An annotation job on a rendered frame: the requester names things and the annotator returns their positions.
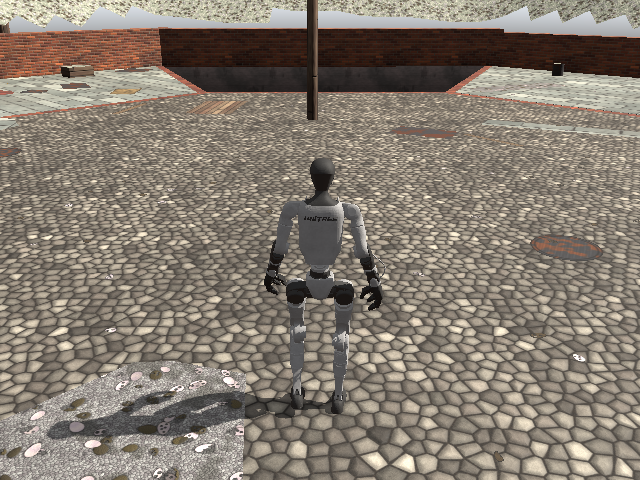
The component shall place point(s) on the left robot shin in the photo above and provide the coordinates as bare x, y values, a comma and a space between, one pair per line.
296, 361

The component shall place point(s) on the right robot upper arm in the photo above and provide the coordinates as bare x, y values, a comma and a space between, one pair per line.
353, 213

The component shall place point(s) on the left robot upper arm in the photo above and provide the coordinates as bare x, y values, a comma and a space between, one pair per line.
289, 211

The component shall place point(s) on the robot right forearm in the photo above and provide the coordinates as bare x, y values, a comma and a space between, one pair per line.
370, 269

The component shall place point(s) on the robot left forearm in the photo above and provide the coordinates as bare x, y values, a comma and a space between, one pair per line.
274, 262

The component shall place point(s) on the robot left hand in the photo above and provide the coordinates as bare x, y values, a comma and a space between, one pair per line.
276, 280

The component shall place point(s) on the robot right hand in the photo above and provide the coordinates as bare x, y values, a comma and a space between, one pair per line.
377, 296

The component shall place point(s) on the robot shin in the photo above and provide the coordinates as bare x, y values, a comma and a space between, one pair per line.
340, 363
296, 361

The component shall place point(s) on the right robot shin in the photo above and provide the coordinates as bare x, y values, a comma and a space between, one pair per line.
340, 363

